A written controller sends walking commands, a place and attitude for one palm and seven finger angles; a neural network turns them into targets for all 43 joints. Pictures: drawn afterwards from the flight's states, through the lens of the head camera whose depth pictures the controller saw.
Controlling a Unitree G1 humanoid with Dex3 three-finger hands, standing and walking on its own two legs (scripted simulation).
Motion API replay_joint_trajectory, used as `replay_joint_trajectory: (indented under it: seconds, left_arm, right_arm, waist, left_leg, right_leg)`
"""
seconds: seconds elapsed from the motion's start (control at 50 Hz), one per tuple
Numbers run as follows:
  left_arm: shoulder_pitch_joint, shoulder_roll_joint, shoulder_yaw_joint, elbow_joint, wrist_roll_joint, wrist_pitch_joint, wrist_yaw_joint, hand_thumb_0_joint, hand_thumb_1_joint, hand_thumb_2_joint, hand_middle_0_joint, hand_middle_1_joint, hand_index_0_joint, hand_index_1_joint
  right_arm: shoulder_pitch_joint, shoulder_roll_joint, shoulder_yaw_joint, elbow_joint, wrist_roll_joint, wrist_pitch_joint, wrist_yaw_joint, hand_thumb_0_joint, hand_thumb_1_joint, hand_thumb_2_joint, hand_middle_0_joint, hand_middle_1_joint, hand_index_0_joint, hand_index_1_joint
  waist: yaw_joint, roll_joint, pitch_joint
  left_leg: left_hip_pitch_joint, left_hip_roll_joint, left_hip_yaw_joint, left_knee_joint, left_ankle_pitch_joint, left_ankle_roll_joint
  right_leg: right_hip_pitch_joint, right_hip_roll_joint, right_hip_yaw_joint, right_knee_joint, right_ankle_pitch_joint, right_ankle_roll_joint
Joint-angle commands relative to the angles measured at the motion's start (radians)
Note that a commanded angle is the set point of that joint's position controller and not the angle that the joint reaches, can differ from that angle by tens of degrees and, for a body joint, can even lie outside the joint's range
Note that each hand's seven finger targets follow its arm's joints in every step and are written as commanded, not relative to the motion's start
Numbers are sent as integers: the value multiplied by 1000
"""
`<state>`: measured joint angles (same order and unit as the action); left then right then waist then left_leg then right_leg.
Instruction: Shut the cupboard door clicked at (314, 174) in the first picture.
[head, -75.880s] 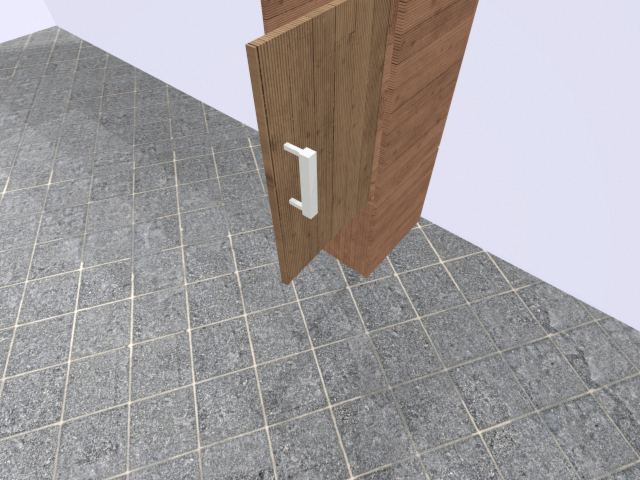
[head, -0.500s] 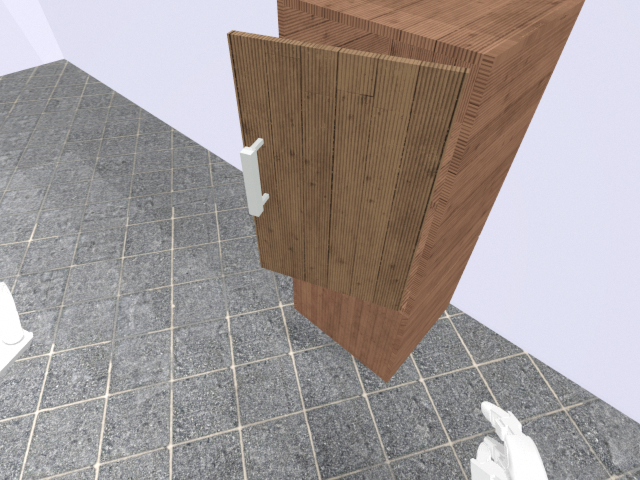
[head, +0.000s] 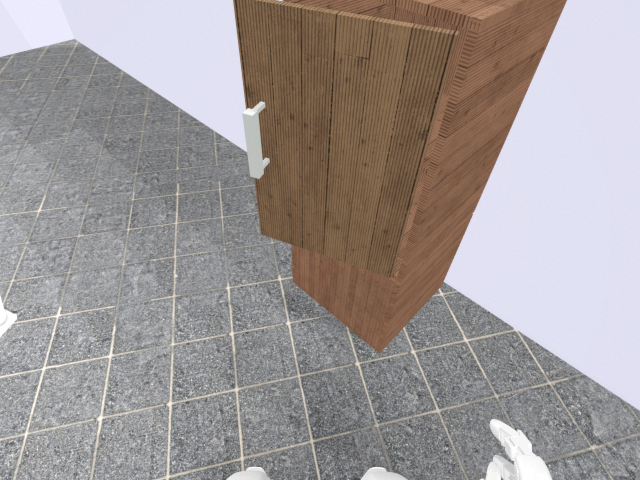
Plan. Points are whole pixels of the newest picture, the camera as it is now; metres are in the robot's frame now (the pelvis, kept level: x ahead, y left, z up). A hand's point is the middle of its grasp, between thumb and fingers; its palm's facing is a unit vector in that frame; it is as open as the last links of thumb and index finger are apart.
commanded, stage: step back with the hand held close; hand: left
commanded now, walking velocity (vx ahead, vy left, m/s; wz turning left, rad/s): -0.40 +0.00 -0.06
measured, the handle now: (258, 140) +0.76 +0.14 +0.01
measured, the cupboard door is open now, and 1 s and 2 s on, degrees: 21 21 21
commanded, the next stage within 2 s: stop stepping back and stand still in 0.14 s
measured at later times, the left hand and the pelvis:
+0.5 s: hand out of the picture +0.02 +0.27 +0.21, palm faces +0.58 -0.67 -0.45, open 7.4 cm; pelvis -0.14 -0.02 +0.00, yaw +5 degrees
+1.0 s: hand out of the picture +0.01 +0.26 +0.21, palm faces +0.44 -0.76 -0.48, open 7.4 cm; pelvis -0.20 +0.00 +0.03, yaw -1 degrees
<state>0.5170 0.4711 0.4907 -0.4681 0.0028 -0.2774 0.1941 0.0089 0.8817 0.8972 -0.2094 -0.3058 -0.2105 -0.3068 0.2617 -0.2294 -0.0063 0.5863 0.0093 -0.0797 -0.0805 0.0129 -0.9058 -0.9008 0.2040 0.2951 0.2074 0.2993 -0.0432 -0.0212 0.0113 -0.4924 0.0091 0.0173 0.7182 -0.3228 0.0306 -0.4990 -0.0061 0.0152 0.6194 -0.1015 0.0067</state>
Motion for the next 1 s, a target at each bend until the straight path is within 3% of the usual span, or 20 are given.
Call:
replay_joint_trajectory:
  seconds: [0.0,0.1,0.16,0.2,0.24,0.3,0.36,0.42,0.44,0.46,0.48,0.5,0.52,0.54,0.62,0.7,0.74,0.8,0.86,0.98]
  left_arm:
    - [-51,147,130,-167,9,-48,24,0,900,900,-200,-300,-200,-300]
    - [-80,193,116,-241,-20,-37,33,0,900,900,-200,-300,-200,-300]
    - [-129,192,89,-283,-26,-22,30,0,900,900,-200,-300,-200,-300]
    - [-192,193,87,-317,-36,-32,23,0,900,900,-200,-300,-200,-300]
    - [-217,140,105,-321,-23,-39,35,0,900,900,-200,-300,-200,-300]
    - [-230,185,124,-308,-38,-30,2,0,900,900,-200,-300,-200,-300]
    - [63,85,82,-200,-57,17,4,0,900,900,-200,-300,-200,-300]
    - [40,136,90,-276,-67,28,8,0,900,900,-200,-300,-200,-300]
    - [-3,174,106,-308,-51,29,6,0,900,900,-200,-300,-200,-300]
    - [-35,207,126,-314,-46,27,5,0,900,900,-200,-300,-200,-300]
    - [-129,259,135,-335,-41,21,10,0,900,900,-200,-300,-200,-300]
    - [-222,314,177,-331,-42,7,16,0,900,900,-200,-300,-200,-300]
    - [-243,315,159,-224,-51,-3,1,0,900,900,-200,-300,-200,-300]
    - [-205,132,22,-121,-43,14,-10,0,900,900,-200,-300,-200,-300]
    - [-274,98,-38,11,-36,18,-1,0,900,900,-200,-300,-200,-300]
    - [-268,83,-70,-13,-21,32,16,0,900,900,-200,-300,-200,-300]
    - [-202,107,-27,-122,-25,22,24,0,900,900,-200,-300,-200,-300]
    - [-111,171,55,-316,-30,-16,26,0,900,900,-200,-300,-200,-300]
    - [-43,214,119,-345,-26,-15,5,0,900,900,-200,-300,-200,-300]
    - [-1,131,88,-155,-29,22,4,0,900,900,-200,-300,-200,-300]
  right_arm:
    - [-106,-153,-62,-168,-1,-61,-6,0,-900,-900,200,300,200,300]
    - [-67,-108,-65,-101,-11,-34,19,0,-900,-900,200,300,200,300]
    - [-50,-91,-64,-82,-19,-1,27,0,-900,-900,200,300,200,300]
    - [-55,-111,-50,-105,-21,-6,7,0,-900,-900,200,300,200,300]
    - [-98,-154,-51,-126,-34,-60,-23,0,-900,-900,200,300,200,300]
    - [-95,-116,-87,-109,-6,-82,0,0,-900,-900,200,300,200,300]
    - [-135,-105,-79,-134,21,-84,29,0,-900,-900,200,300,200,300]
    - [-128,-72,-37,-130,-3,-70,14,0,-900,-900,200,300,200,300]
    - [-118,-69,-37,-120,-11,-65,14,0,-900,-900,200,300,200,300]
    - [-111,-62,-42,-107,-11,-59,16,0,-900,-900,200,300,200,300]
    - [-132,-94,-37,-95,-11,-60,15,0,-900,-900,200,300,200,300]
    - [-134,-122,-30,-64,-26,-78,11,0,-900,-900,200,300,200,300]
    - [-139,-109,-29,-45,-26,-89,17,0,-900,-900,200,300,200,300]
    - [-125,-83,-27,-55,-9,-85,-1,0,-900,-900,200,300,200,300]
    - [-118,-101,-30,-35,-9,-81,-20,0,-900,-900,200,300,200,300]
    - [-136,-90,-36,-62,-9,-92,-34,0,-900,-900,200,300,200,300]
    - [-107,-99,-39,-81,-16,-99,-36,0,-900,-900,200,300,200,300]
    - [-95,-120,-45,-126,-6,-100,-24,0,-900,-900,200,300,200,300]
    - [-96,-93,-36,-87,-21,-100,-11,0,-900,-900,200,300,200,300]
    - [-89,-106,-34,-80,-10,-77,-5,0,-900,-900,200,300,200,300]
  waist:
    - [30,96,-56]
    - [-1,-109,-122]
    - [-25,-219,-175]
    - [-29,-35,-86]
    - [-6,532,-26]
    - [34,216,-143]
    - [64,334,-110]
    - [46,336,-117]
    - [42,184,-97]
    - [40,-88,-47]
    - [49,-286,13]
    - [31,-189,13]
    - [9,-220,-47]
    - [25,-141,-26]
    - [20,-38,48]
    - [46,-168,4]
    - [33,-87,-69]
    - [22,349,-136]
    - [16,268,-60]
    - [24,259,0]
  left_leg:
    - [-472,111,-131,-257,-552,81]
    - [130,-10,-42,177,-240,-9]
    - [384,-17,-11,272,-144,-21]
    - [319,50,-113,-50,-259,18]
    - [-345,448,-569,-664,-682,192]
    - [-153,318,-236,-439,-337,113]
    - [-41,234,10,-458,-413,1]
    - [-66,207,41,-439,-457,-61]
    - [-36,129,126,-261,-392,-82]
    - [-31,37,156,94,-229,-73]
    - [-144,-2,1,411,-119,-53]
    - [-187,2,-51,497,-70,-52]
    - [-95,61,-66,573,-42,-71]
    - [-178,15,-43,515,50,-61]
    - [-85,30,4,234,40,-37]
    - [192,-3,98,-140,-73,4]
    - [324,3,112,-310,-79,16]
    - [587,356,-362,-432,134,148]
    - [352,361,-286,-485,102,165]
    - [82,255,10,-407,-109,67]
  right_leg:
    - [423,-32,201,5,-291,-27]
    - [-173,-232,394,-393,-634,-123]
    - [-340,-236,253,-418,-634,-91]
    - [-353,-124,141,-234,-635,-34]
    - [98,147,-21,733,-403,45]
    - [83,111,14,858,-368,54]
    - [112,96,-171,481,-413,19]
    - [352,92,-195,39,-453,-28]
    - [322,29,-94,-154,-482,-65]
    - [171,-123,211,-351,-543,-134]
    - [22,-326,585,-538,-613,-194]
    - [14,-388,645,-561,-457,-226]
    - [-37,-394,612,-521,-536,-275]
    - [116,-247,479,-458,-507,-167]
    - [164,-221,248,-361,-263,-129]
    - [130,-192,221,-363,-498,-135]
    - [151,-133,185,-249,-467,-123]
    - [-152,22,-50,263,-404,-13]
    - [-88,-25,-24,383,-348,-8]
    - [291,28,-164,-2,-198,1]
